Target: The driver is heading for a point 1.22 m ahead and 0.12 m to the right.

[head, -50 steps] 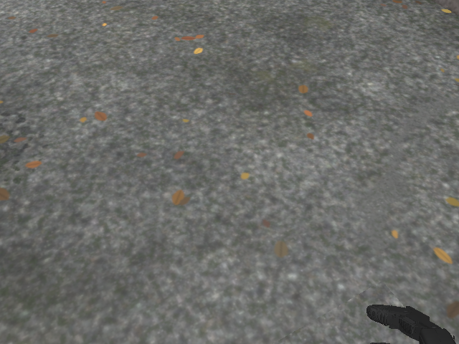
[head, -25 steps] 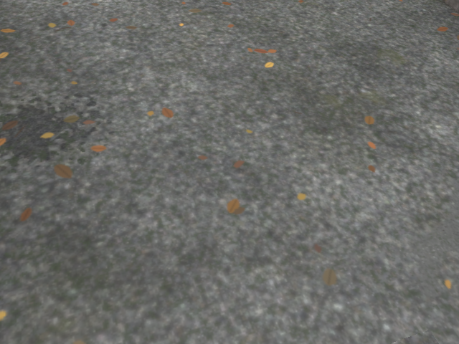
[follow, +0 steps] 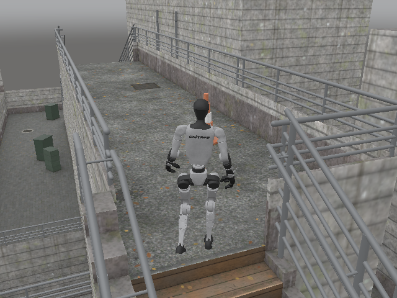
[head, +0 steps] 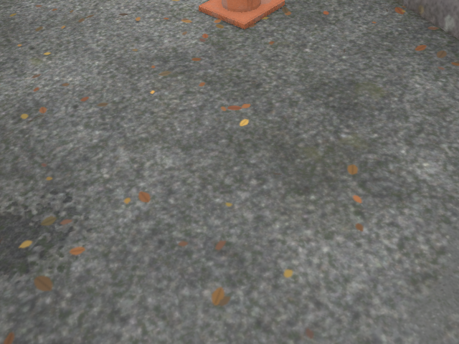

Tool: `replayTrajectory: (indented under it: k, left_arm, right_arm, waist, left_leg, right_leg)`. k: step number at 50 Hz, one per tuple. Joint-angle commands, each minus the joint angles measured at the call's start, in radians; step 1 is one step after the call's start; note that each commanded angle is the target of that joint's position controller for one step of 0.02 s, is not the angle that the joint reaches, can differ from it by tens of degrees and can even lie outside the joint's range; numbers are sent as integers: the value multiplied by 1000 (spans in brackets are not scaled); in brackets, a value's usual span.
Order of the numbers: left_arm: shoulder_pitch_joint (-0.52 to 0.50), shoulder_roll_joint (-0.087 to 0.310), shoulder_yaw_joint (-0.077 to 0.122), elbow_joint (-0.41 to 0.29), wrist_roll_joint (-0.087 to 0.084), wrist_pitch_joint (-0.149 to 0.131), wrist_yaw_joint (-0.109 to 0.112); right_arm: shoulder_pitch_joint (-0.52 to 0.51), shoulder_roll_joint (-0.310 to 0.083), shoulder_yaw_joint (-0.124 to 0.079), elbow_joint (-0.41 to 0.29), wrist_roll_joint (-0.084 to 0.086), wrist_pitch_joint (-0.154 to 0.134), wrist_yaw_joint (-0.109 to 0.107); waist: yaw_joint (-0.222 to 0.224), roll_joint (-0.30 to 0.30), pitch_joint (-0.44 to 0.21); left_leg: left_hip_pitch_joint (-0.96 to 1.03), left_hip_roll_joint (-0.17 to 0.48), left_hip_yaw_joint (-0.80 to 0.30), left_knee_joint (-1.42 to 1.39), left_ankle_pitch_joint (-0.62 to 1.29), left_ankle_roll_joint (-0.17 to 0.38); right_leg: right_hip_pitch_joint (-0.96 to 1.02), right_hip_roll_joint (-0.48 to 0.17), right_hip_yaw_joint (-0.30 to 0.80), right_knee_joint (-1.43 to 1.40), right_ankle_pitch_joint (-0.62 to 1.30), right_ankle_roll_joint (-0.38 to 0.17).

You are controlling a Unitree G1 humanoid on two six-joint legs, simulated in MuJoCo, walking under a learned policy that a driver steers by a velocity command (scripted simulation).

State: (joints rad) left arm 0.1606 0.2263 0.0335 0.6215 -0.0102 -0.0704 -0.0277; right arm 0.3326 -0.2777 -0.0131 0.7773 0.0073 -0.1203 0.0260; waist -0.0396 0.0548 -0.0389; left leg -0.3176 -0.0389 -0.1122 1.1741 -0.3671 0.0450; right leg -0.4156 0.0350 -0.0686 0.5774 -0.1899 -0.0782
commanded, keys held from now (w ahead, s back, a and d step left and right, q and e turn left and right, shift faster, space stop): w+e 0.46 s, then w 0.12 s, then w+q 0.42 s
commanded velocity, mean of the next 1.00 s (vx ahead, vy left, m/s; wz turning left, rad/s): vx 0.49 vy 0.00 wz -0.23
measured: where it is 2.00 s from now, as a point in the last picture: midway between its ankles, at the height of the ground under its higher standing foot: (250, 206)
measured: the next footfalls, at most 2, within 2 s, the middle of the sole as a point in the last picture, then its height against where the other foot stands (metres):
left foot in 0.48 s outside the picture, level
right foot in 0.94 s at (321, 306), level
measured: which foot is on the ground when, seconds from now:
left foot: up 0.00-0.46, down 0.48-0.96, up 0.98-1.00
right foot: down 0.00-0.48, up 0.50-0.92, down 0.94-1.00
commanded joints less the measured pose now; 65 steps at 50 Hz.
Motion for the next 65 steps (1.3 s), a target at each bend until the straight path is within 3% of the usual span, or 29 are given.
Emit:
replayTrajectory:
  k: [1, 2, 5, 8, 13, 18, 21, 23, 24, 25, 26, 27, 28, 29, 31, 33, 36, 39, 44, 46, 47, 48, 49, 50, 51, 53, 56, 60, 65]
  left_arm:
    - [167, 76, 21, -26, 27, -14, 2]
    - [137, 76, 18, -22, 29, -21, 2]
    - [137, 63, 9, 16, 15, -34, -2]
    - [196, 135, 28, 48, 24, -38, 11]
    - [334, 130, 29, 94, 5, -32, 25]
    - [425, 93, 22, 136, -4, 10, 33]
    - [381, 129, 42, 124, -8, 39, 50]
    - [342, 144, 53, 100, -2, 47, 48]
    - [284, 136, 49, 61, 12, 44, 43]
    - [301, 50, 24, 28, 42, 26, 44]
    - [549, -8, 3, 53, -15, 18, 41]
    - [501, 95, 20, 91, -35, 20, 47]
    - [341, 134, 31, 61, -31, 19, 48]
    - [233, 121, 28, 28, -14, 11, 49]
    - [155, 83, 26, -23, 2, -3, 37]
    - [152, 41, 13, -27, 6, -7, 24]
    - [61, 27, 1, -66, 31, -12, 25]
    - [-67, 32, -9, -90, 20, -24, 27]
    - [-160, 110, 16, -131, -3, -33, 17]
    - [-63, 144, 40, -111, 2, -39, 25]
    - [66, 186, 60, -95, 14, -38, 34]
    - [245, 263, 79, -81, 26, -23, 47]
    - [255, 268, 79, -64, 33, -17, 39]
    - [225, 177, 62, -66, 21, -18, 37]
    - [181, 130, 47, -70, 12, -19, 37]
    - [88, 90, 35, -57, 17, -25, 27]
    - [60, 91, 44, -18, 25, -45, 25]
    - [91, 137, 63, 35, 34, -50, 40]
    - [131, 207, 86, 83, -5, -32, 47]
  right_arm:
    - [-129, -48, 5, -148, -11, -53, 7]
    - [-119, -48, 3, -153, -26, -46, 5]
    - [-120, -40, -3, -156, -27, -11, -3]
    - [-265, -39, -5, -193, -43, -10, -24]
    - [-479, -27, -15, -218, -12, -17, -23]
    - [-600, -29, -29, -251, 1, -36, 9]
    - [-549, -54, -43, -241, 9, -43, 9]
    - [-375, -124, -79, -203, 5, -47, -10]
    - [-184, -161, -92, -170, -6, -45, -22]
    - [-3, -233, -99, -145, -11, -30, -34]
    - [29, -248, -103, -98, -12, -20, -17]
    - [4, -121, -80, -117, -15, -9, -23]
    - [-55, -69, -65, -116, -9, -3, -32]
    - [-88, -78, -57, -100, -15, 0, -32]
    - [-100, -65, -48, -60, -29, -6, -28]
    - [-88, -33, -41, -36, -17, -8, -17]
    - [-97, -104, -57, -31, 9, 4, -16]
    - [-59, -140, -64, -13, 32, 23, -28]
    - [39, -168, -69, 19, 36, 39, -28]
    - [36, -155, -66, 12, 28, 45, -31]
    - [22, -119, -53, -4, 19, 42, -25]
    - [31, -37, -27, -39, -10, 34, -23]
    - [129, -37, -24, -66, 24, 20, -25]
    - [93, -122, -51, -43, 36, 28, -30]
    - [9, -140, -60, -59, 34, 38, -29]
    - [-41, -104, -64, -77, 15, 58, -28]
    - [-50, -56, -61, -86, 13, 87, -20]
    - [-151, -36, -52, -113, 10, 94, -3]
    - [-310, -39, -48, -174, 13, 89, 20]
  waist:
    - [56, -78, -4]
    - [21, -58, 16]
    - [-18, -79, 61]
    - [29, -75, 80]
    - [127, -131, 81]
    - [173, -171, 115]
    - [129, -219, 112]
    - [40, -247, 6]
    - [-55, -216, -153]
    - [-80, 9, -339]
    - [21, 414, -467]
    - [-24, 209, -371]
    - [-42, 81, -201]
    - [-19, -44, -107]
    - [32, -8, -28]
    - [61, 21, -15]
    - [65, -10, 23]
    - [19, -15, 51]
    - [-8, 34, 22]
    - [53, 29, -27]
    - [116, 11, -114]
    - [174, -169, -261]
    - [117, -443, -321]
    - [128, -279, -208]
    - [128, -200, -107]
    - [68, -137, -3]
    - [31, -157, 46]
    - [47, -121, 62]
    - [94, -105, 98]
  left_leg:
    - [-584, 88, -3, 301, 167, 8]
    - [-551, 114, -12, 267, 211, 9]
    - [-541, 130, 17, 181, 272, -11]
    - [-574, 125, 43, -48, 420, -46]
    - [-449, 68, 64, -457, 558, -65]
    - [-444, 33, 51, -644, 493, -47]
    - [-273, 13, 46, -738, 431, -46]
    - [-5, 4, 65, -772, 353, -2]
    - [291, 98, 18, -689, 391, 54]
    - [625, 282, -176, -604, 554, 87]
    - [864, 510, -658, -731, 390, 282]
    - [755, 463, -668, -814, 153, 254]
    - [581, 406, -474, -840, 191, 215]
    - [402, 356, -358, -871, 296, 201]
    - [250, 275, -240, -929, 402, 206]
    - [202, 228, -199, -963, 419, 230]
    - [111, 221, -159, -990, 522, 247]
    - [27, 177, -106, -983, 511, 199]
    - [124, 214, -193, -882, 354, 149]
    - [93, 167, -191, -756, 400, 106]
    - [0, 108, -149, -578, 382, 72]
    - [-190, 20, -36, -246, 41, 23]
    - [-453, -19, -8, -4, -228, -6]
    - [-523, 45, -37, 115, -154, -20]
    - [-536, 75, -19, 137, -59, -25]
    - [-472, 125, -13, 85, 45, -37]
    - [-399, 148, 0, 30, 115, -59]
    - [-417, 152, 7, -177, 280, -68]
    - [-361, 138, 76, -421, 363, -32]
  right_leg:
    - [408, -327, 630, -403, -276, -221]
    - [305, -280, 558, -412, -220, -202]
    - [146, -198, 444, -423, -159, -180]
    - [129, -183, 414, -451, -59, -181]
    - [229, -176, 386, -457, 8, -136]
    - [440, -190, 442, -356, 67, -106]
    - [441, -197, 464, -286, 201, -84]
    - [417, -145, 436, -95, 525, -47]
    - [290, -116, 409, 113, 515, -23]
    - [70, -15, 326, 416, 72, 11]
    - [-240, 70, 287, 735, -442, 69]
    - [-338, -4, 289, 851, -336, 83]
    - [-355, -32, 242, 859, -229, 88]
    - [-314, -64, 222, 838, -168, 78]
    - [-278, -105, 201, 746, -128, 62]
    - [-276, -115, 163, 652, -121, 68]
    - [-250, -125, 121, 412, -64, 99]
    - [-121, -80, 94, 160, 121, 124]
    - [8, -46, 129, -44, 152, 96]
    - [208, -33, 102, -123, 125, 55]
    - [419, -120, 161, -117, 99, 5]
    - [690, -349, 379, -99, 134, -61]
    - [796, -510, 783, -221, -62, -203]
    - [698, -465, 748, -258, -177, -189]
    - [587, -419, 585, -268, -154, -155]
    - [385, -339, 413, -334, -13, -129]
    - [262, -304, 243, -412, 124, -117]
    - [291, -294, 91, -421, 236, -108]
    - [347, -312, -14, -426, 204, -71]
